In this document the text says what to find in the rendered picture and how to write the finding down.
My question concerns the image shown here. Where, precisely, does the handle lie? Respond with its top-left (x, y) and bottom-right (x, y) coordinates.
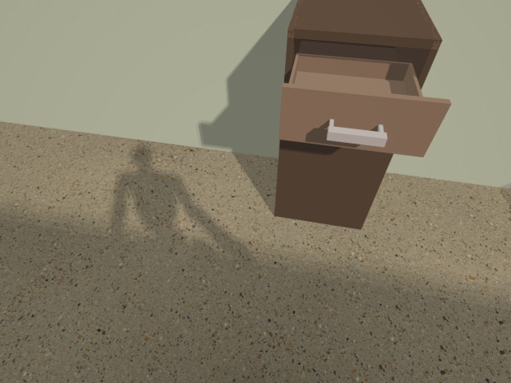
top-left (327, 119), bottom-right (387, 147)

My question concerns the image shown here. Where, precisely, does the drawer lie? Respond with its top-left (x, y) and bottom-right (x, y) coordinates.
top-left (279, 53), bottom-right (451, 157)

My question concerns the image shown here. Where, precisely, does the cabinet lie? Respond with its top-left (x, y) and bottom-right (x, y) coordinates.
top-left (275, 0), bottom-right (442, 230)

